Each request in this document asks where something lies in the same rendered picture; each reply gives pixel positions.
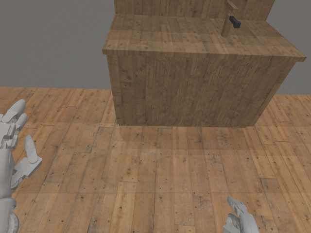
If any tap lever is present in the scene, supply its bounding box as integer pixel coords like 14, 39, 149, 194
229, 16, 241, 28

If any robot left forearm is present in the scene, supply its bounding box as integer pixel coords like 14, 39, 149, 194
0, 198, 19, 233

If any right robot hand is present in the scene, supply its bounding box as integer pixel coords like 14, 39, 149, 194
223, 197, 260, 233

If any left robot hand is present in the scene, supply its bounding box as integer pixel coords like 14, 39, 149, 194
0, 99, 42, 199

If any counter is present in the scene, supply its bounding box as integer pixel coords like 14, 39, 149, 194
102, 0, 307, 128

